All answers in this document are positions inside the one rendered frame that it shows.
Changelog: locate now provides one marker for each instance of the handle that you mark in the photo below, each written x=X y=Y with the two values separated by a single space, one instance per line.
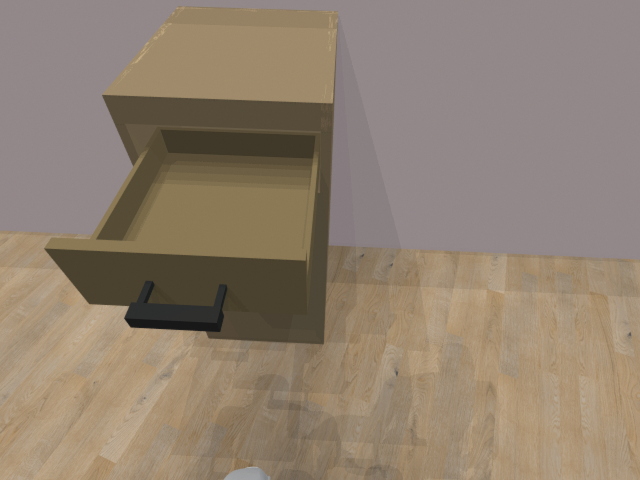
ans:
x=175 y=317

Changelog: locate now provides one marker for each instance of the drawer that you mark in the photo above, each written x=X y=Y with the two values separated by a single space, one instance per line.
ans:
x=203 y=207

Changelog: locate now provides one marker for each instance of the cabinet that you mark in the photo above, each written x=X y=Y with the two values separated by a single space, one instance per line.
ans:
x=241 y=69

